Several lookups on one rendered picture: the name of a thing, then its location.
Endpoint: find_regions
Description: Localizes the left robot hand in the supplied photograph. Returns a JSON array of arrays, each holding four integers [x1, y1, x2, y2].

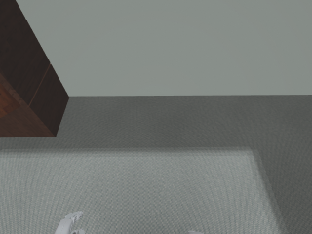
[[54, 211, 85, 234]]

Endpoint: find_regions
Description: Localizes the cupboard door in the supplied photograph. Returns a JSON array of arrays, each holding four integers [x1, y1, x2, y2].
[[0, 83, 21, 118]]

